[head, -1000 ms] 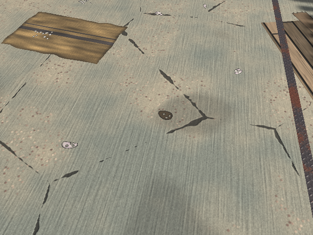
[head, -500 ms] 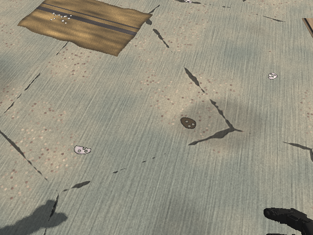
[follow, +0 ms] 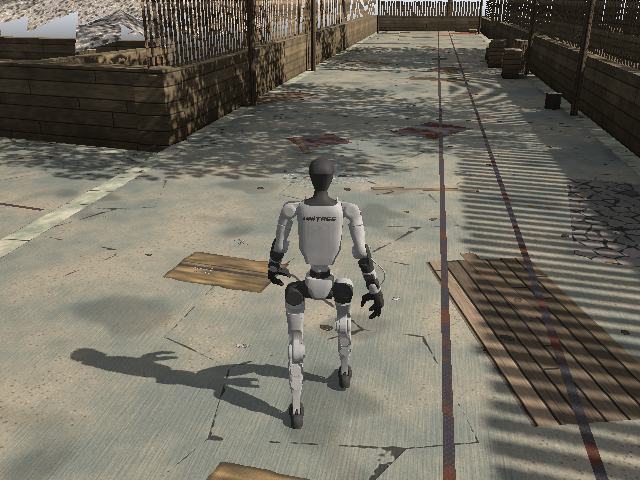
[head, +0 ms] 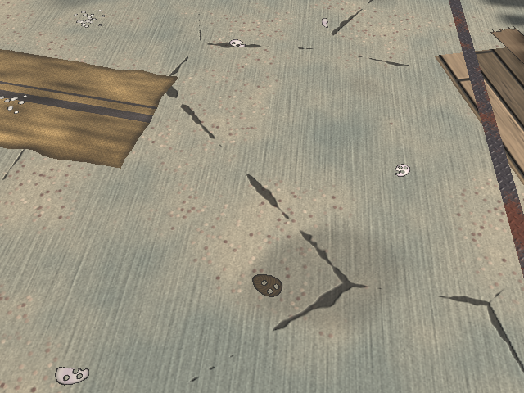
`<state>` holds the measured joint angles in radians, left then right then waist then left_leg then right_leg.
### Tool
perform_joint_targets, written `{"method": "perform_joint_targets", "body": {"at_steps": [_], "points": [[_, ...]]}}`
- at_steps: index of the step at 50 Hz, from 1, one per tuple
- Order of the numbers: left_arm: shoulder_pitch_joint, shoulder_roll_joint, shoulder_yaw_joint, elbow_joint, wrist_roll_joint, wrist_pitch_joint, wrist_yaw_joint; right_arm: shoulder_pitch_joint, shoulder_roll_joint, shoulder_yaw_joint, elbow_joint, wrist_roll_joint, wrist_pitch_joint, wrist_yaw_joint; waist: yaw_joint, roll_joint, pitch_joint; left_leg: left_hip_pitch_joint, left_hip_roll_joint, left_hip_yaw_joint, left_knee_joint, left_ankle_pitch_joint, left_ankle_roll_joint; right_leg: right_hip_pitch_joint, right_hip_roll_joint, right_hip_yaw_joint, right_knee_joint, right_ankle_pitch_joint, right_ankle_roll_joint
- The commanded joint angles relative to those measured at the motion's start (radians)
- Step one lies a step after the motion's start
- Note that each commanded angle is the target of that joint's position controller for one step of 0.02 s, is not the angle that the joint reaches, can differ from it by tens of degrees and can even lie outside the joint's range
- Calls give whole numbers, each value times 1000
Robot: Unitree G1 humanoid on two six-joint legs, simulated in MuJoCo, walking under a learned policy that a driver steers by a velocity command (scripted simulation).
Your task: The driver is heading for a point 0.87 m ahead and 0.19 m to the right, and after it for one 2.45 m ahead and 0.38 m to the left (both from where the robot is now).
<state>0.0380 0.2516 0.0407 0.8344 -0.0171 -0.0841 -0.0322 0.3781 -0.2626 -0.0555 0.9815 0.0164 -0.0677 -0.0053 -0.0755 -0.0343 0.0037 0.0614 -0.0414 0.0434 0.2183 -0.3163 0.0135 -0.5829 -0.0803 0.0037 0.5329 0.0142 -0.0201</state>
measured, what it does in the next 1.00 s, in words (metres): walks ahead: right foot, then left foot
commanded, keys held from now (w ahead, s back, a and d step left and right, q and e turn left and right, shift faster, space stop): w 0.66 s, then w+e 0.34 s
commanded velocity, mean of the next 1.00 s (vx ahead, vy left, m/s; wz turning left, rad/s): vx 0.50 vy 0.00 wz -0.10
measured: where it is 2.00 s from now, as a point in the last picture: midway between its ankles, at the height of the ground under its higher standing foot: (284, 175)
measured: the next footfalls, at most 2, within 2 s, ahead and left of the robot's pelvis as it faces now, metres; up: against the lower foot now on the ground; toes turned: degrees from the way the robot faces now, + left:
right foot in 0.06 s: +0.21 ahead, -0.13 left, +0.00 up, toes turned -2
left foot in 0.60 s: +0.51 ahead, +0.12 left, +0.00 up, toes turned +3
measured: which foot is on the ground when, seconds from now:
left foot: down 0.00-0.06, up 0.08-0.58, down 0.60-1.00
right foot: up 0.00-0.04, down 0.06-0.62, up 0.64-1.00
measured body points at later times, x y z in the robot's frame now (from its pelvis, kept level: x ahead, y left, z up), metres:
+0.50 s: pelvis +0.27 -0.02 +0.01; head +0.30 -0.02 +0.46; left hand +0.25 +0.25 -0.13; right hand +0.47 -0.26 -0.10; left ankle +0.46 +0.13 -0.70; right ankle +0.17 -0.13 -0.74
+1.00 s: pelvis +0.55 +0.02 +0.01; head +0.57 +0.02 +0.46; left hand +0.73 +0.26 -0.11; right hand +0.54 -0.25 -0.13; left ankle +0.47 +0.12 -0.74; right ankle +0.72 -0.16 -0.68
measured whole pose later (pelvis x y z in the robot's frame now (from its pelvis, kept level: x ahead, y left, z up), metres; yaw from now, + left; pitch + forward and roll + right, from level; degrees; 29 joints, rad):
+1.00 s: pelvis +0.55 +0.02 +0.01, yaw -7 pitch +1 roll +2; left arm 0.14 0.26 0.07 0.87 -0.02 -0.05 -0.02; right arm 0.30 -0.24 -0.06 0.97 -0.01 -0.10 -0.01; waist -0.05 -0.04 0.00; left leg 0.04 -0.05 0.19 0.18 -0.25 0.04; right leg -0.69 -0.10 0.05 0.71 0.08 -0.03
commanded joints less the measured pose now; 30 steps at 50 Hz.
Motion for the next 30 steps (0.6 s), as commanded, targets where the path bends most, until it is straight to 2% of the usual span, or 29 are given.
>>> {"method": "perform_joint_targets", "body": {"at_steps": [1,2,3,4,5,6,7,8,9,10,11,13,15,19,23,26,27,28,29,30], "points": [[1,128,34,-65,-3,-24,-9,-10,-185,-41,-33,4,10,-6,80,124,19,8,297,-118,98,582,143,97,40,-33,-48,-99,-46],[155,170,58,-17,-1,-24,-3,-19,-167,-33,-37,0,15,-6,152,110,-77,-29,243,-75,280,715,118,306,70,-57,-60,-88,-76],[347,245,81,25,12,-23,6,-9,-129,-15,-63,-16,15,-7,215,23,-236,-218,185,-26,581,539,82,624,-77,103,-17,-53,-138],[428,331,101,55,15,-15,4,113,8,24,-71,-19,-10,5,157,-255,-365,-642,-9,-14,948,-54,9,983,-305,587,-121,-248,-303],[423,227,72,48,7,-15,3,62,-81,6,-57,3,-36,9,190,-195,-377,-765,9,-160,1086,-250,21,987,-312,720,-226,-356,-298],[337,183,56,31,8,-18,6,-35,-146,-11,-88,29,-52,12,182,-142,-225,-841,64,-155,1118,-184,41,868,-280,570,-235,-329,-249],[259,158,47,11,14,-18,9,-93,-143,-10,-101,29,-57,8,155,-61,-147,-818,120,-126,1080,-92,46,727,-242,446,-253,-240,-225],[204,130,39,4,21,-19,6,-124,-134,-14,-104,13,-53,3,128,-21,-79,-779,152,-114,1010,-30,42,596,-207,359,-285,-152,-214],[179,106,31,3,31,-24,5,-109,-124,-19,-100,6,-41,1,93,-40,-62,-714,180,-122,964,11,41,517,-179,301,-314,-103,-203],[174,101,30,7,31,-26,2,-92,-102,-17,-95,4,-27,1,77,-47,-52,-675,186,-120,934,29,36,473,-166,272,-344,-84,-205],[181,108,32,13,26,-29,2,-83,-82,-15,-92,2,-16,0,66,-42,-42,-664,190,-115,902,38,29,446,-160,242,-367,-58,-213],[203,137,40,28,22,-33,9,-123,-72,-14,-108,-6,-4,-2,61,-25,-9,-705,197,-106,823,98,10,425,-159,194,-401,-5,-224],[233,150,44,42,20,-28,20,-191,-73,-15,-130,-13,-3,-2,75,-12,13,-755,198,-102,710,202,-9,442,-152,154,-420,21,-220],[281,157,44,66,11,-18,33,-325,-49,-5,-163,-9,-13,11,114,-23,44,-710,161,-61,466,400,-14,444,-103,57,-433,12,-180],[354,166,48,107,2,-5,36,-437,-51,2,-200,1,-20,28,150,-23,76,-710,134,-50,346,407,-2,544,-139,51,-404,-4,-174],[356,180,56,121,-3,11,42,-455,-75,-2,-220,3,-29,44,131,-35,75,-701,123,-56,294,312,33,644,-187,66,-339,70,-156],[345,187,59,121,-4,16,43,-429,-90,-8,-216,4,-31,47,112,-45,57,-653,110,-46,286,275,46,661,-193,65,-305,141,-145],[324,194,62,116,-4,21,45,-368,-111,-19,-201,3,-33,47,73,-58,19,-554,81,-19,275,248,62,665,-182,51,-233,291,-132],[309,182,57,113,-2,27,46,-232,-144,-40,-158,0,-33,42,4,-48,-61,-371,48,10,258,254,86,635,-137,14,-77,418,-109],[315,149,41,96,10,29,47,-49,-205,-64,-109,-9,-32,33,-60,5,-194,-78,133,-81,300,277,134,479,-83,-26,175,303,-77]]}}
